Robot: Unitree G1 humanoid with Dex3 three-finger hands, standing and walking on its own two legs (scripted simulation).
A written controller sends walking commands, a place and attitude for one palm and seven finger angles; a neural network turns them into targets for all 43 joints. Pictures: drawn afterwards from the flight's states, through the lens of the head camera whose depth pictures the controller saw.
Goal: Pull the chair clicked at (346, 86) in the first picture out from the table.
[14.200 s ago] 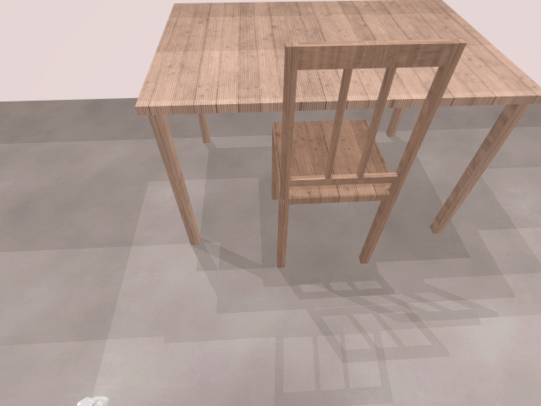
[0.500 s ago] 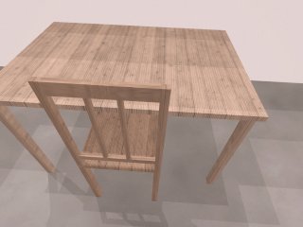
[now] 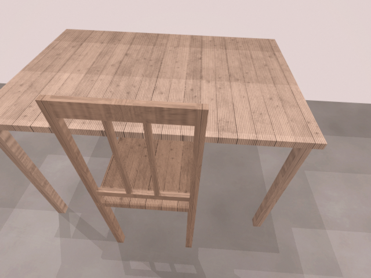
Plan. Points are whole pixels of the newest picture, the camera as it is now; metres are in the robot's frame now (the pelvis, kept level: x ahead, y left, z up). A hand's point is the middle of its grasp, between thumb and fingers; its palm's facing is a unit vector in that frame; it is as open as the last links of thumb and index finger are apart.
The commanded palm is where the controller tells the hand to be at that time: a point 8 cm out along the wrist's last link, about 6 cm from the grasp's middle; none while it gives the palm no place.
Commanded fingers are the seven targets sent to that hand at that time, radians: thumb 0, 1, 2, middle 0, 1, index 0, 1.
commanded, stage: raise the hand toward the chair's back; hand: left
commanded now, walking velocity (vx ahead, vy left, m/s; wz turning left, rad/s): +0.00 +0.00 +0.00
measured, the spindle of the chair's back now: (119, 161) +0.44 +0.23 -0.07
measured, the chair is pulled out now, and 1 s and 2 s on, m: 0.00 0.00 0.00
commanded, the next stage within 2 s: none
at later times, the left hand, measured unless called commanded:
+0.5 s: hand (124, 274) +0.15 +0.14 -0.07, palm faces -0.05 -1.00 +0.05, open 9.1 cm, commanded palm +0.12 +0.22 -0.07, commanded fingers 0.00 0.39 0.68 -0.15 -0.22 -0.15 -0.22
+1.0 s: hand (105, 260) +0.17 +0.19 -0.05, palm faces +0.03 -1.00 -0.05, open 13.6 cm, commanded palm +0.14 +0.24 -0.05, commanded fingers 0.00 -0.20 0.43 -0.09 -0.13 -0.09 -0.13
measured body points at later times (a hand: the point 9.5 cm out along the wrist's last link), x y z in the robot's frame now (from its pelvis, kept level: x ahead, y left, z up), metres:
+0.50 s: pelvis -0.06 +0.00 -0.10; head -0.02 +0.02 +0.35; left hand +0.15 +0.20 -0.07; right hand +0.18 -0.26 -0.11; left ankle -0.01 +0.13 -0.74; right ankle -0.02 -0.11 -0.74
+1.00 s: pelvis -0.05 +0.01 -0.10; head +0.02 +0.01 +0.35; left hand +0.16 +0.24 -0.05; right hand +0.11 -0.23 -0.19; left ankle -0.01 +0.13 -0.74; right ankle -0.02 -0.11 -0.74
